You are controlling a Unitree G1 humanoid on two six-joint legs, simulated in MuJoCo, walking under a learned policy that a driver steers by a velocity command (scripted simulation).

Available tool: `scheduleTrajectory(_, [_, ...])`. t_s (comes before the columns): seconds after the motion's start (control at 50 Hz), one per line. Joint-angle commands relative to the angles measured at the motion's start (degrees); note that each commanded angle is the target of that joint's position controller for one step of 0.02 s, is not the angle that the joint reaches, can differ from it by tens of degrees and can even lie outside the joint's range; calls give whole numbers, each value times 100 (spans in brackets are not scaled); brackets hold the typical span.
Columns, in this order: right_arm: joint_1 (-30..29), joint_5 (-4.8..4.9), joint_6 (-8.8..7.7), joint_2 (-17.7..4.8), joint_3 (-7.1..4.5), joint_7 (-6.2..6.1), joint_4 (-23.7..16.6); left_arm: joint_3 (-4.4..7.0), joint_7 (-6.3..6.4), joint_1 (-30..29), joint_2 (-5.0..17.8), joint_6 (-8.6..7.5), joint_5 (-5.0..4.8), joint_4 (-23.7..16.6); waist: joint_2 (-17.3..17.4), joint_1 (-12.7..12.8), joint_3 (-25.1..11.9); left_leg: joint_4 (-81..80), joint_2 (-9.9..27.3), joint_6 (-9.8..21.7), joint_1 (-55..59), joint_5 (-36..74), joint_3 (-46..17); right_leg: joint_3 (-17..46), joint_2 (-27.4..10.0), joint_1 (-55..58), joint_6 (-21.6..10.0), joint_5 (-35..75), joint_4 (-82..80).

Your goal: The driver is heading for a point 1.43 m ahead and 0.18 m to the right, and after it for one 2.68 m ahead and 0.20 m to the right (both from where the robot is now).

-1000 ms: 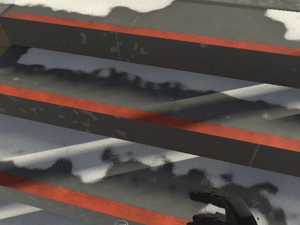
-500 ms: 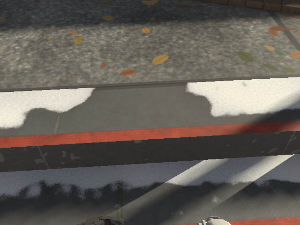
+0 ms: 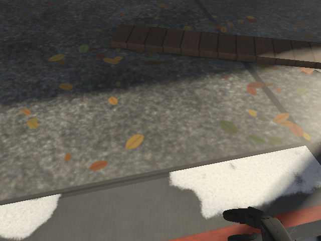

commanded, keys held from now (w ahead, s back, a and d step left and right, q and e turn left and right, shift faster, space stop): w+e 0.46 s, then w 0.16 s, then w+q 0.38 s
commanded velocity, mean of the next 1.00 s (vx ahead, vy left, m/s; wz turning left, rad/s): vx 0.50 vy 0.00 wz -0.29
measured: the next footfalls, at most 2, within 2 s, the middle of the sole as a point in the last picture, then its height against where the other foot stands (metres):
left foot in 0.04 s outside the picture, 0.15 m higher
right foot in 0.68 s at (249, 220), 0.15 m higher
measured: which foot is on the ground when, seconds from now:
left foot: up 0.00-0.02, down 0.04-0.72, up 0.74-1.00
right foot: down 0.00-0.04, up 0.06-0.66, down 0.68-1.00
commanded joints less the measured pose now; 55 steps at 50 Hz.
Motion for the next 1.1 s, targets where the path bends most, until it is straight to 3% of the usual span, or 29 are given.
scheduleTrajectory(0.02, [-117,85,-67,-1005,-359,47,-458,426,-42,-811,1795,-303,-339,-902,-582,-883,238,-1972,-865,-97,3218,-296,832,770,-1150,-952,-1229,7142,-579])
scheduleTrajectory(0.04, [833,109,-198,-1388,-534,-59,-218,539,-92,-819,1747,-317,-175,-889,-501,-1065,-381,-2774,-673,250,4180,481,-80,551,-868,-425,-831,7930,848])
scheduleTrajectory(0.06, [2216,93,-300,-1527,-558,-123,115,380,-90,-217,776,-316,98,-936,1216,-1153,-2224,-3699,631,1568,7072,1462,-3050,479,-71,-2360,-565,5586,2926])
scheduleTrajectory(0.08, [3291,-146,-260,-1813,-601,-195,355,351,-148,-625,481,-203,5,-941,2295,-1704,-1763,-5913,1769,2035,7646,-622,-6268,775,740,-4533,-339,839,5515])
scheduleTrajectory(0.1, [3299,-167,-394,-1734,-616,-206,658,450,-107,-1296,655,-152,-99,-901,1831,-1681,-7,-6214,1502,1404,6318,-2986,-5966,889,412,-5736,-486,1663,7256])
scheduleTrajectory(0.12, [2417,0,-453,-1661,-648,-130,731,472,-23,-1322,691,-96,-188,-761,1416,-1121,780,-6063,1488,1359,4970,-2850,-4861,422,109,-5705,-561,2213,7736])
scheduleTrajectory(0.16, [1839,71,-373,-220,-398,-94,1136,373,49,-1368,496,13,0,-751,19,-556,464,-5741,1448,1120,4359,-994,-2989,82,-172,-5163,-814,2294,7883])
scheduleTrajectory(0.2, [1453,63,-331,367,-283,-175,1259,279,-8,-1593,268,151,-72,-785,288,-236,562,-6200,1223,811,4112,-201,-2205,147,-352,-5283,-1031,2074,8195])
scheduleTrajectory(0.26, [1498,-202,-459,150,-323,-170,1544,192,-87,-2313,406,105,-186,-1089,20,-121,688,-6682,696,270,4096,309,-424,-156,-400,-5493,-1232,2632,7260])
scheduleTrajectory(0.28, [1667,-216,-471,-131,-381,-129,1492,196,-206,-2482,557,134,-139,-1080,312,-319,679,-6957,694,468,4188,419,-66,-544,-423,-5428,-1134,2503,7112])
scheduleTrajectory(0.34, [2195,-391,-520,-194,-263,-73,1662,270,-289,-2788,851,168,-81,-1148,435,-421,655,-7288,967,695,5050,1641,180,-415,-466,-5860,-922,2755,7175])
scheduleTrajectory(0.44, [4069,-604,-442,-126,-150,0,2452,102,-68,-3545,526,274,-214,-1474,542,-1002,900,-7230,1350,939,7527,2655,326,-502,-324,-8133,-1240,1473,8592])
scheduleTrajectory(0.56, [4848,-686,-491,72,-69,44,2938,-66,74,-4896,291,445,-245,-2345,605,-979,1285,-7742,1246,753,8092,3890,721,-1293,-692,-8247,-1401,1363,7456])
scheduleTrajectory(0.6, [5043,-626,-469,77,-55,182,3042,-111,47,-5562,283,684,-221,-2646,513,-986,1345,-8057,1262,643,7674,3784,983,-1607,-932,-7461,-1306,1646,5963])
scheduleTrajectory(0.62, [4247,-416,-483,-170,-107,299,2661,-129,-62,-5613,290,841,-69,-2671,724,-614,1264,-8528,1124,742,6280,4465,1416,-2201,-826,-5485,-1232,1297,5016])
scheduleTrajectory(0.64, [4635,-309,-526,-310,-122,439,2920,-185,-101,-6106,225,980,-122,-2916,1109,-566,1195,-8461,1330,874,5643,5992,1143,-2108,-548,-4350,-1051,116,5215])
scheduleTrajectory(0.66, [4568,-133,-650,-571,-186,396,2720,-74,-138,-5546,366,987,-81,-2758,1274,-307,1093,-8210,1427,956,6001,7493,1245,-2628,-223,-3692,-852,51,5118])
scheduleTrajectory(0.7, [4217,-116,-782,-1386,-420,406,2538,111,-56,-4258,774,816,-208,-2326,1539,201,807,-7159,1558,584,6783,10076,1147,-2365,71,-2380,-850,405,3710])
scheduleTrajectory(0.72, [5186,-383,-866,-1140,-407,536,2769,39,11,-3583,707,682,-569,-2143,1346,-10,-452,-6126,1408,235,5069,10794,571,-1496,-175,316,-1010,1146,4449])
scheduleTrajectory(0.74, [4483,-323,-908,-1453,-554,577,2781,229,38,-2477,935,744,-343,-1768,1411,750,-335,-5090,1015,212,4357,8866,435,-1115,-202,1250,-903,703,3286])
scheduleTrajectory(0.76, [4284,-429,-813,-941,-487,751,2725,307,107,-1135,1164,722,-121,-1219,703,1011,-719,-3471,487,200,2900,5051,14,217,-889,2731,-1144,649,2005])
scheduleTrajectory(0.78, [4248,-71,-670,-722,-581,836,2702,434,164,-50,1566,696,196,-766,306,842,-1294,-994,-188,203,3007,1605,-712,2263,-1844,2300,-1587,893,835])
scheduleTrajectory(0.8, [3914,65,-652,-600,-676,829,2626,598,236,27,1780,564,351,-419,-53,686,-552,1201,-256,356,2813,1863,-1408,2381,-1921,907,-1532,837,363])
scheduleTrajectory(0.82, [3377,69,-778,-284,-662,738,2506,513,285,-452,1435,407,282,-313,-361,413,154,2223,-168,480,2275,1990,-1529,1744,-1913,-124,-1428,643,471])
scheduleTrajectory(0.84, [2964,48,-875,-175,-632,620,2342,407,305,-932,1048,335,157,-338,-183,199,209,2876,-198,684,1999,1728,-1521,1554,-1998,-516,-1434,639,438])
scheduleTrajectory(0.9, [2292,47,-657,276,-447,371,1829,132,229,-2271,-61,296,210,-403,678,-714,606,2555,255,1017,1647,1662,-1356,178,-2016,-1494,-900,824,-168])
scheduleTrajectory(0.96, [2078,73,-527,114,-442,371,1456,149,382,-2851,-11,-1,139,-673,134,-1133,1042,1652,262,919,2310,1151,-1007,-1269,-1702,-2144,-706,1490,-1273])
scheduleTrajectory(1.04, [1219,35,-648,-583,-568,485,995,291,492,-2344,867,-163,445,-695,157,-839,963,-1386,234,485,2548,2671,-696,-2670,-1031,-928,-453,2140,-1543])
scheduleTrajectory(1.1, [443,73,-383,-641,-653,416,741,346,298,-1144,1041,-200,296,-359,-299,-484,1281,-3145,93,110,2826,2209,-298,-2677,-1510,344,-653,3436,-1759])
Keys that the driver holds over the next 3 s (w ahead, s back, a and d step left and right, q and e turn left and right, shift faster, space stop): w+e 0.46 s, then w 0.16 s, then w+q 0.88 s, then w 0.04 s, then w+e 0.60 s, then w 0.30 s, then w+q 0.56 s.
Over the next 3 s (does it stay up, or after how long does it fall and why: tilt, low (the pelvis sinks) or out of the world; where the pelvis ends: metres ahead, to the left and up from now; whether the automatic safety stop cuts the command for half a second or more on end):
stays up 1.58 -0.18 0.30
